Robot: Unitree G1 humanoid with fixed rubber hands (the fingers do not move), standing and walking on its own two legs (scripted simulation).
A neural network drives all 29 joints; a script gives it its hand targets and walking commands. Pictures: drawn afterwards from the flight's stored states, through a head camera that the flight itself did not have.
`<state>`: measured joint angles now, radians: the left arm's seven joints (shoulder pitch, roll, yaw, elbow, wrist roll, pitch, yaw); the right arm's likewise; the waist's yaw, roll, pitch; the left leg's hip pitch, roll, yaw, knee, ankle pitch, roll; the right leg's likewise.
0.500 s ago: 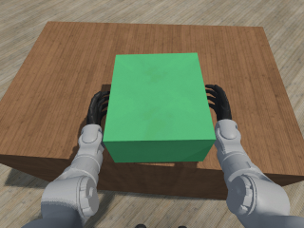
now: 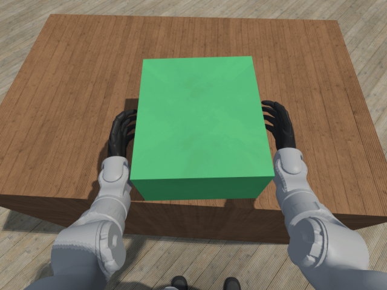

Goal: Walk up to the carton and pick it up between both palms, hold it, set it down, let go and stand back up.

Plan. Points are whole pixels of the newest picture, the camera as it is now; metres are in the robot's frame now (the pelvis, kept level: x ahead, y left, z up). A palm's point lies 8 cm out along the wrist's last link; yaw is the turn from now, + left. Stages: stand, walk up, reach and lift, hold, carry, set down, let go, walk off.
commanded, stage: set down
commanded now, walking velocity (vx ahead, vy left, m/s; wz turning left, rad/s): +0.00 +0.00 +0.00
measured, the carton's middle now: (199, 127) +0.46 +0.02 -0.03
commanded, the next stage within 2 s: none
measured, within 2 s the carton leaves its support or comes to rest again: neither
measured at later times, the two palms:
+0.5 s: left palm (119, 149) +0.39 +0.19 -0.01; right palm (283, 140) +0.41 -0.16 +0.01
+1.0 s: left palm (120, 148) +0.40 +0.20 -0.02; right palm (281, 143) +0.41 -0.16 -0.01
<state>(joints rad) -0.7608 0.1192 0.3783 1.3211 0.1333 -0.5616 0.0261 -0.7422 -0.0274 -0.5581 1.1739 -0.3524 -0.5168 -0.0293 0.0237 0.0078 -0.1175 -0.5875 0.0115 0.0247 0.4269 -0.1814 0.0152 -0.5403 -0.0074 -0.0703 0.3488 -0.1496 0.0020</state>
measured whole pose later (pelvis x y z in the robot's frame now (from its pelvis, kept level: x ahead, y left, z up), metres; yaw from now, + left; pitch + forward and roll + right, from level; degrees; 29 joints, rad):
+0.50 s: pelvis +0.00 +0.00 +0.00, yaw +0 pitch +20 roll -1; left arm -0.78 0.12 0.44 1.32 0.19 -0.56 0.02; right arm -0.76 -0.02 -0.60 1.16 -0.38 -0.50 -0.01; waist 0.02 0.00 -0.12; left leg -0.62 0.01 0.02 0.45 -0.18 0.02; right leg -0.57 -0.01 -0.08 0.38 -0.16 0.00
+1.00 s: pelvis +0.00 +0.00 -0.01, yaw -2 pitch +25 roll -2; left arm -0.85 0.20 0.19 1.47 -0.07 -0.50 0.06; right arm -0.84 -0.11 -0.20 1.38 -0.02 -0.44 -0.06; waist 0.02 0.00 -0.22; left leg -0.76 0.04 0.04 0.57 -0.24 0.01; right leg -0.72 0.01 -0.06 0.49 -0.20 0.00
